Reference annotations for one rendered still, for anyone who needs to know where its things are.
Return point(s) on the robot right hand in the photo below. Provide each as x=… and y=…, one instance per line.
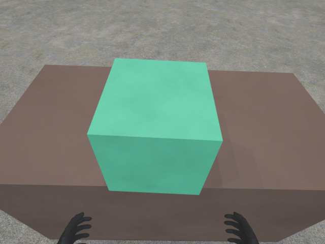
x=245, y=231

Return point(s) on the robot left hand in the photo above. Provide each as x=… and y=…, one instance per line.
x=68, y=236

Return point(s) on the pedestal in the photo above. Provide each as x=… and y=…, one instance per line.
x=270, y=167

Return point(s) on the carton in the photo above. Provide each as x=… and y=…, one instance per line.
x=156, y=129

